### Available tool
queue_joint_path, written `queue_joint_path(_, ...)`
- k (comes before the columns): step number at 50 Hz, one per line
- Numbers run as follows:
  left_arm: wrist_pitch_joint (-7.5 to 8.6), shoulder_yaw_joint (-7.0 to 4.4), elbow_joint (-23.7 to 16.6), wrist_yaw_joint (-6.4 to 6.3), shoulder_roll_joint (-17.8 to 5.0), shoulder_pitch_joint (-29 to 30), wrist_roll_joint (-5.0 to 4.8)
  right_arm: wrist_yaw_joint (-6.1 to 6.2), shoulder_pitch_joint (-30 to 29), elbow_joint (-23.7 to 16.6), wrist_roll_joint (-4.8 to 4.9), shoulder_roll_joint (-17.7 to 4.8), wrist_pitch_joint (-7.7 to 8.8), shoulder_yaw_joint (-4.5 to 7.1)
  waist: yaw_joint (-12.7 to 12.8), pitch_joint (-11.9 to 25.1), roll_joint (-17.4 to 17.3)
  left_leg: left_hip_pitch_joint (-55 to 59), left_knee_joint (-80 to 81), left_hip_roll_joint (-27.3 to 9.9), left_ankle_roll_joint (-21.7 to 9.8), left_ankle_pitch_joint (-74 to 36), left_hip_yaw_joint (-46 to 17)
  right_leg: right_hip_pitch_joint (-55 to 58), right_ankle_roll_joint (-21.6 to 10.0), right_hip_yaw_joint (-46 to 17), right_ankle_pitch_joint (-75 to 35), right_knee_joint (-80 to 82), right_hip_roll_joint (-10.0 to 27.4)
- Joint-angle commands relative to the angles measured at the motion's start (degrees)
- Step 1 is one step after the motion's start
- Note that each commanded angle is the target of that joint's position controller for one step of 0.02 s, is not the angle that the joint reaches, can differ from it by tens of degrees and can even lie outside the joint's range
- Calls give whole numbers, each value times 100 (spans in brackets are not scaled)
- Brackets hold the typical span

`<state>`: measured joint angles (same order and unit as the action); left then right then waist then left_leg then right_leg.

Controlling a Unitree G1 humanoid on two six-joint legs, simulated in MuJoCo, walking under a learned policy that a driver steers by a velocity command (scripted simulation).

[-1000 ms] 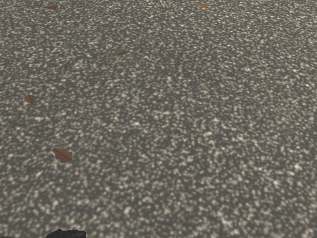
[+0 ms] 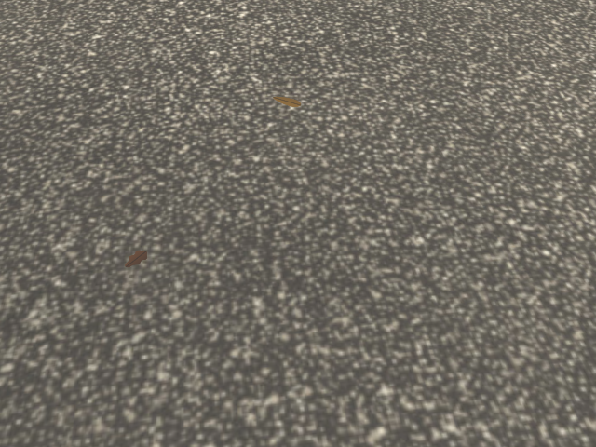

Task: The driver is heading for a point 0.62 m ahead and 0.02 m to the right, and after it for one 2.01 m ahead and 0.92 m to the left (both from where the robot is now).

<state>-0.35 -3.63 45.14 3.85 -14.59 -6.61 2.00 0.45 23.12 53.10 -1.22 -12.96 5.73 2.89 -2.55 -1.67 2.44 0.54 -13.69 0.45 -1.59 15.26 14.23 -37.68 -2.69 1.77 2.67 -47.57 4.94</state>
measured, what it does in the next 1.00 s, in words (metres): walks ahead: right foot, then left foot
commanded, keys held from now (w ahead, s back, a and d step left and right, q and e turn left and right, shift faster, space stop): w+e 0.26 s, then w+q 0.44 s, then q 0.30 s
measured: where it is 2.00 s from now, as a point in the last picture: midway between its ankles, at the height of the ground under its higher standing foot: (339, 397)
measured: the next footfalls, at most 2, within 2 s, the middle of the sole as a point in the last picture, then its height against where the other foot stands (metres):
right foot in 0.16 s outside the picture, level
left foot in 0.74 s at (300, 413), level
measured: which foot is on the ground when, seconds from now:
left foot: down 0.00-0.16, up 0.18-0.72, down 0.74-1.00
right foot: up 0.00-0.14, down 0.16-0.74, up 0.76-1.00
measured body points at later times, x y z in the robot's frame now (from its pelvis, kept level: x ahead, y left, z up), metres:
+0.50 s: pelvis +0.26 -0.07 +0.00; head +0.28 -0.09 +0.45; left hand +0.33 +0.19 -0.12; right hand +0.33 -0.34 -0.13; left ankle +0.43 +0.06 -0.67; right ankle +0.19 -0.10 -0.74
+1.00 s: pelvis +0.50 -0.06 +0.00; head +0.55 -0.04 +0.45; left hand +0.63 +0.20 -0.12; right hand +0.58 -0.34 -0.12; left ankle +0.52 -0.01 -0.74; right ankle +0.59 -0.23 -0.67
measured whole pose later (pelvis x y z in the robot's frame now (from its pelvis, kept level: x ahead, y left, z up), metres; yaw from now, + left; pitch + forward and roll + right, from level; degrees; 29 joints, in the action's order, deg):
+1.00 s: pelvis +0.50 -0.06 +0.00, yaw +6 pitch +1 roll +0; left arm 0.9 -1.1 42.5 -0.9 -14.9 -7.2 2.0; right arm -0.5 16.6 47.7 -0.2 -16.0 1.2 3.6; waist -1.3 -5.1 1.6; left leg -13.0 -21.4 8.5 -7.4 8.6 -3.1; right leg -36.3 3.0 -4.2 16.9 -59.5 3.8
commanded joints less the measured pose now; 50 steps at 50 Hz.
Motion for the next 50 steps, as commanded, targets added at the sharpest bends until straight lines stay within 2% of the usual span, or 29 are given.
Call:
queue_joint_path(1,72,54,-574,68,-113,663,16,38,-3,-265,0,-812,48,164,9,-386,-680,-84,442,-1621,-593,-2377,-377,104,-150,327,-3,676,-60)
queue_joint_path(3,73,39,-662,66,-170,777,44,64,117,-193,-6,-892,-29,185,-5,-384,-698,271,135,-1690,-532,-3052,-205,260,-321,509,432,960,-206)
queue_joint_path(5,73,-11,-640,17,-255,535,64,93,117,-156,-15,-1063,-114,223,151,-146,-836,517,-655,-1706,-455,-4820,10,815,-548,739,1057,1125,-572)
queue_joint_path(6,95,-65,-537,-20,-340,108,64,97,108,-148,-15,-1156,-175,245,346,130,-859,572,-1411,-1699,-440,-5476,74,1301,-686,794,1314,1239,-806)
queue_joint_path(7,156,-145,-309,-80,-447,-656,83,90,46,-181,12,-1208,-235,253,692,584,-728,288,-2558,-1626,-360,-5308,175,2258,-842,770,1189,1633,-1031)
queue_joint_path(8,200,-303,-15,-176,-829,-1626,148,75,1,-318,6,-1117,-250,221,1106,1187,-267,-828,-4174,-1479,-161,-3797,202,3778,-1096,-69,1420,1965,-586)
queue_joint_path(9,196,-469,-91,-250,-1589,-1530,109,-43,194,-774,42,-362,-206,62,676,1600,1161,-3496,-6172,-475,204,1332,20,5571,-1856,-3060,1518,2293,1226)
queue_joint_path(10,119,-483,-207,-287,-1615,-1811,-62,-75,-506,-973,-10,-843,-140,152,1025,1879,378,-4238,-6830,-90,255,1602,-1295,5643,-2069,-4516,1317,3068,1528)
queue_joint_path(11,90,-438,-90,-336,-1452,-1549,-85,-101,-940,-1114,50,-791,-84,133,888,1028,77,-4659,-6712,-433,179,931,-1517,5127,-1909,-3466,808,3113,1376)
queue_joint_path(12,113,-349,-77,-356,-1113,-1270,-136,-90,-852,-1058,64,-730,-23,90,632,502,-170,-4377,-6127,-645,150,455,-1504,4284,-1689,-2830,111,3171,1143)
queue_joint_path(13,155,-289,-111,-369,-911,-993,-152,-75,-771,-981,4,-729,-51,102,386,252,-294,-3975,-5701,-770,168,338,-1534,3675,-1479,-2347,-459,3242,813)
queue_joint_path(14,205,-203,-138,-380,-679,-772,-174,-84,-485,-884,-88,-683,-158,85,146,274,-255,-3541,-5449,-837,206,283,-1539,3296,-1360,-1907,-856,3346,619)
queue_joint_path(16,368,-112,-70,-342,-506,-848,-176,-144,-208,-731,-147,-560,-351,61,30,394,-196,-3138,-5163,-814,242,181,-1414,3036,-1281,-1469,-1471,3518,471)
queue_joint_path(19,487,-128,160,-314,-672,-1241,-163,-210,-637,-801,-89,-511,-437,53,150,103,-78,-3507,-4632,-854,224,-464,-1325,3070,-1055,-1049,-1630,3820,381)
queue_joint_path(25,555,-52,362,-354,-640,-1652,-111,-261,-1585,-1007,21,-498,-427,39,493,-240,22,-4143,-3501,-540,45,-1507,-1500,3757,-571,-393,-1653,4045,395)
queue_joint_path(30,572,41,584,-482,-543,-1865,-73,-329,-2207,-1232,-39,-393,-375,-46,643,-491,-9,-4081,-2460,-255,-172,-1552,-1087,4402,-460,92,-2456,3975,586)
queue_joint_path(31,568,53,627,-509,-566,-1865,-62,-336,-2225,-1265,-44,-372,-366,-59,613,-467,15,-3901,-2258,-164,-253,-1393,-952,4516,-417,200,-2970,3809,619)
queue_joint_path(33,562,42,676,-572,-734,-1779,-40,-305,-1929,-1223,-40,-441,-372,-33,423,-193,209,-3278,-2098,173,-476,-852,-643,4732,-302,392,-4895,3096,672)
queue_joint_path(35,491,-2,678,-623,-935,-1654,8,-253,-964,-970,-57,-655,-352,62,-12,358,380,-2329,-1943,498,-757,-315,-562,4786,-255,497,-5998,1640,740)
queue_joint_path(36,457,-17,611,-627,-999,-1479,-32,-221,-116,-720,-132,-799,-289,143,-429,718,265,-1282,-1416,511,-933,-699,-776,4268,-207,621,-5344,358,632)
queue_joint_path(37,505,27,368,-613,-897,-1289,-120,-150,655,-591,-219,-1246,-263,290,-780,1276,-280,124,-1280,-526,-1365,-1403,-2047,2995,-98,800,-3010,-1619,242)
queue_joint_path(38,554,92,86,-522,-406,-1722,-267,-106,239,-743,-97,-1768,-331,436,-127,1858,-1897,1801,-1100,-2244,-2511,-3888,-5167,531,274,443,2778,-3934,-1202)
queue_joint_path(39,555,77,96,-517,-704,-1443,-83,-142,108,-748,194,-1645,-344,453,-231,1892,-471,1544,-1065,-2102,-2566,-4780,-4774,177,199,-589,2436,-4098,-762)
queue_joint_path(40,586,113,-45,-506,-599,-1116,-141,-109,-242,-803,184,-1399,-347,382,-111,1188,-330,846,-970,-1978,-2368,-5018,-4036,40,230,-624,2082,-3816,-491)
queue_joint_path(41,592,113,-45,-505,-600,-1078,-137,-96,-480,-798,153,-1023,-376,281,108,524,78,-28,-714,-1657,-2014,-4932,-3525,175,249,-528,1933,-3228,-307)
queue_joint_path(42,494,97,-116,-498,-616,-944,-54,-70,-630,-813,173,-848,-380,224,242,248,102,-522,-538,-1329,-1762,-4700,-3193,306,312,-537,1911,-2766,-191)
queue_joint_path(44,239,117,-129,-472,-514,-1150,36,-72,-722,-832,145,-890,-359,201,442,241,-137,-1138,-410,-999,-1585,-4936,-2782,797,454,-419,1855,-2222,-217)
queue_joint_path(47,104,146,-229,-473,-420,-1147,3,-91,-627,-844,92,-1177,-335,278,487,508,-359,-1225,-530,-731,-1437,-5507,-2539,846,593,-269,1519,-1568,-292)
queue_joint_path(50,47,134,-422,-495,-491,-697,-12,-51,-481,-876,115,-1174,-430,284,314,612,-582,-1037,-694,-560,-1130,-5234,-2606,643,646,-265,1091,-1002,-283)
